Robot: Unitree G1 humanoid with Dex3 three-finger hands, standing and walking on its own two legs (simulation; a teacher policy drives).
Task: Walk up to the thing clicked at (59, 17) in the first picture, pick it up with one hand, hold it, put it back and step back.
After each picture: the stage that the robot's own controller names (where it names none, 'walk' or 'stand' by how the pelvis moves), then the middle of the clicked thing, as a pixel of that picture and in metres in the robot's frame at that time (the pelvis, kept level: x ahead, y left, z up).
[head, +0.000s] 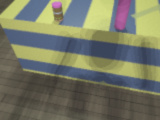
stand; (57, 11) +1.00 +0.19 -0.09
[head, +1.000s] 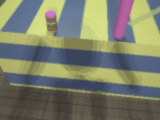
walk; (51, 21) +0.88 +0.19 -0.08
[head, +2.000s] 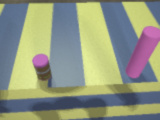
walk; (42, 67) +0.48 +0.18 -0.08
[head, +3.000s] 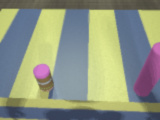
stand; (44, 78) +0.42 +0.21 -0.07
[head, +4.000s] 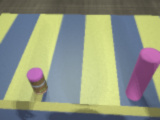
stand; (37, 81) +0.43 +0.23 -0.09
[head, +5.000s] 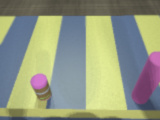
stand; (41, 87) +0.40 +0.20 -0.09
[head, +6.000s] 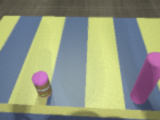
stand; (42, 85) +0.42 +0.20 -0.09
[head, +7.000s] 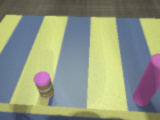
stand; (44, 85) +0.42 +0.19 -0.09
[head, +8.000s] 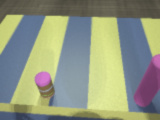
stand; (45, 85) +0.42 +0.19 -0.09
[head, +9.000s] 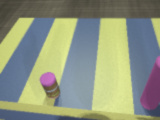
rise first; (50, 85) +0.42 +0.20 -0.09
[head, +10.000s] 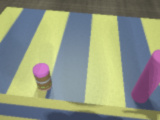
go down; (42, 77) +0.45 +0.18 -0.07
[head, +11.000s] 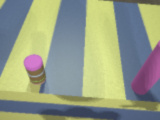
go down; (35, 70) +0.44 +0.18 -0.04
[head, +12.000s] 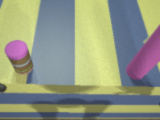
close in; (20, 58) +0.44 +0.19 -0.01
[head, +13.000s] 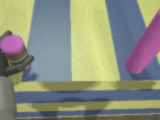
close; (17, 54) +0.46 +0.19 +0.01
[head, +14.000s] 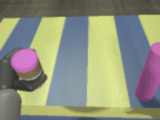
lift; (30, 70) +0.33 +0.16 +0.16
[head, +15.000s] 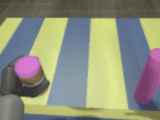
hold; (33, 77) +0.32 +0.17 +0.13
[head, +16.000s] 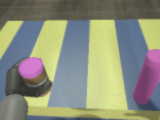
hold; (36, 78) +0.32 +0.16 +0.12
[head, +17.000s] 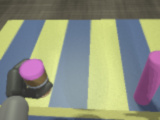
hold; (37, 79) +0.32 +0.16 +0.11
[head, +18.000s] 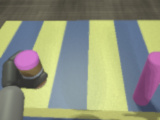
crouch; (32, 70) +0.35 +0.17 +0.12
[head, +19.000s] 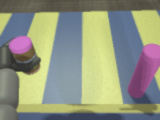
lower; (26, 56) +0.42 +0.19 +0.11
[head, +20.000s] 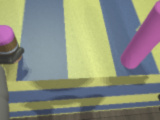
lower; (7, 45) +0.47 +0.19 +0.03
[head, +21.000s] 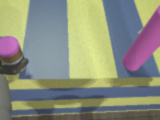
lower; (11, 55) +0.44 +0.19 +0.01
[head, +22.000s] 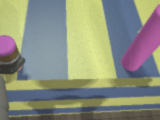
lower; (8, 55) +0.45 +0.20 +0.01
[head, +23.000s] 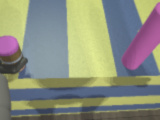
lower; (11, 55) +0.45 +0.19 +0.02
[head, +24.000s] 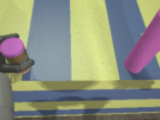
open; (17, 57) +0.44 +0.18 +0.01
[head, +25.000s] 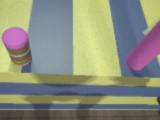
rise; (18, 48) +0.45 +0.18 +0.02
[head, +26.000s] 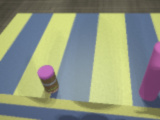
sink last; (48, 79) +0.43 +0.19 -0.04
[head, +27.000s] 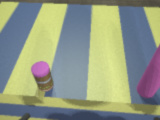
stand; (43, 76) +0.42 +0.18 -0.03
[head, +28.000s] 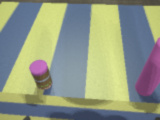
stand; (41, 75) +0.42 +0.19 -0.03
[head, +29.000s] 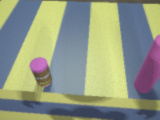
stand; (41, 72) +0.43 +0.19 -0.03
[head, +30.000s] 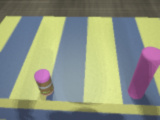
stand; (44, 82) +0.44 +0.20 -0.09
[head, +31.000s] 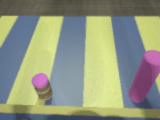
stand; (42, 87) +0.41 +0.20 -0.09
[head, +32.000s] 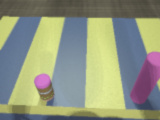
stand; (44, 87) +0.41 +0.19 -0.09
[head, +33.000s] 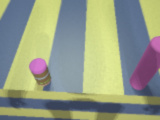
walk; (40, 72) +0.43 +0.20 -0.08
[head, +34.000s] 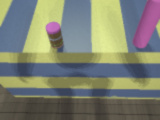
walk; (55, 35) +0.62 +0.16 -0.08
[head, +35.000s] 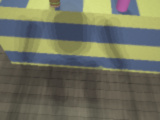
walk; out of the picture +0.93 +0.16 -0.07
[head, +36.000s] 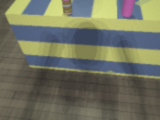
stand; (67, 4) +1.04 +0.16 -0.07
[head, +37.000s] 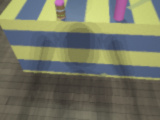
stand; (60, 9) +1.04 +0.16 -0.09
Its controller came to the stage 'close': yes
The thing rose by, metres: 0.21
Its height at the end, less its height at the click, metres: +0.00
